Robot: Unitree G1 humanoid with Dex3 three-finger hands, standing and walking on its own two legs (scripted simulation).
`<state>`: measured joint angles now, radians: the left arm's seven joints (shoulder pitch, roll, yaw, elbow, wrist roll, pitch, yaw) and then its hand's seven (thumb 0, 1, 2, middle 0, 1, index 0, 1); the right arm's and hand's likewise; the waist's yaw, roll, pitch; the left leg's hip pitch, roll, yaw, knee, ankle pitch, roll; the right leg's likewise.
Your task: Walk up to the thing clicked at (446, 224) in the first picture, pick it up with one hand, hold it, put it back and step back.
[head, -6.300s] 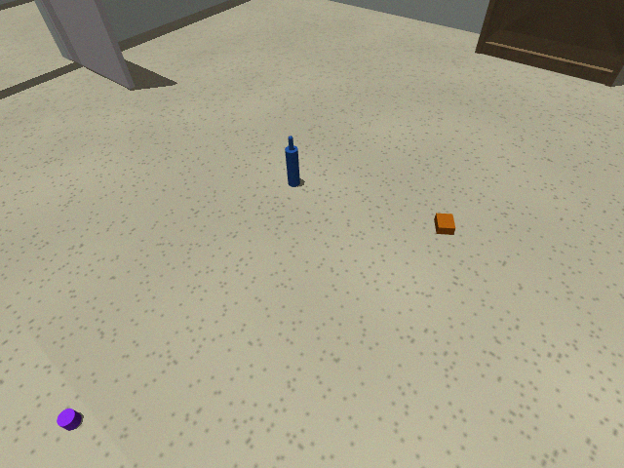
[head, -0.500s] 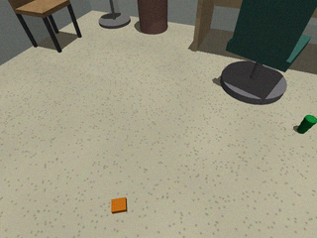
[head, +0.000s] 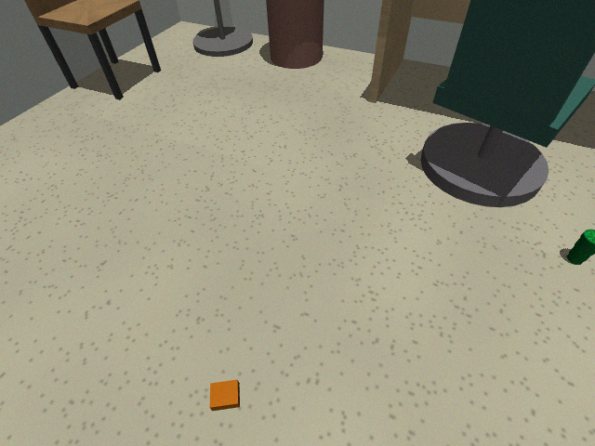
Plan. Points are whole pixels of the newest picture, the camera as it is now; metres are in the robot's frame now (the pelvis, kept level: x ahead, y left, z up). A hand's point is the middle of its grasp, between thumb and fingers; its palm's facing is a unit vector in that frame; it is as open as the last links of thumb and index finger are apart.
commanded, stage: stand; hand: left
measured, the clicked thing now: (225, 395) +0.41 +0.27 -0.76
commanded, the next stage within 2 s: none
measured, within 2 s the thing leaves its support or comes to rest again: neither
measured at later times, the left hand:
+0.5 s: hand out of the picture +0.09 +0.26 -0.16, palm faces -0.02 -0.94 -0.35, open 7.4 cm
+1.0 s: hand out of the picture +0.08 +0.26 -0.16, palm faces -0.01 -0.94 -0.35, open 7.4 cm
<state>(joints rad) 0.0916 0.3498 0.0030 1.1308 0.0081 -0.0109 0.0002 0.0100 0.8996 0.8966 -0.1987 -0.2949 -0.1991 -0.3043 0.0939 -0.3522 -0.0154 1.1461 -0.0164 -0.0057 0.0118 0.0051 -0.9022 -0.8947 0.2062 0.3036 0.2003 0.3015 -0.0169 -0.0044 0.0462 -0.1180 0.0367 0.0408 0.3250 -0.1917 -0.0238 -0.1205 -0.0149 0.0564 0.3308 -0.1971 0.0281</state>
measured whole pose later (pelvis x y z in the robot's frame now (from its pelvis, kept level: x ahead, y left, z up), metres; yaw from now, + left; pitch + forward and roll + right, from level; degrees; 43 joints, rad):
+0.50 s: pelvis +0.01 +0.00 +0.00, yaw +1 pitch -1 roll +0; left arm 0.10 0.35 0.00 1.12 0.01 -0.01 0.01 0.01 0.90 0.90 -0.20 -0.29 -0.20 -0.30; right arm 0.07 -0.35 -0.02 1.13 -0.01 -0.01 0.01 0.00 -0.90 -0.89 0.21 0.30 0.20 0.30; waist -0.01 0.00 0.05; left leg -0.09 0.02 0.04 0.31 -0.20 -0.02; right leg -0.09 -0.03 0.05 0.32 -0.21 0.03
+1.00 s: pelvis +0.00 +0.00 +0.00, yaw +1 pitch -2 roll +0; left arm 0.11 0.35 0.00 1.12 0.01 -0.01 0.00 0.01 0.90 0.90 -0.20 -0.30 -0.20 -0.30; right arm 0.10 -0.35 -0.01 1.13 -0.01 0.00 0.01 0.00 -0.90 -0.89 0.21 0.30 0.20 0.30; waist -0.01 0.00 0.05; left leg -0.09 0.03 0.02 0.31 -0.18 -0.02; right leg -0.08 -0.03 0.04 0.31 -0.20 0.03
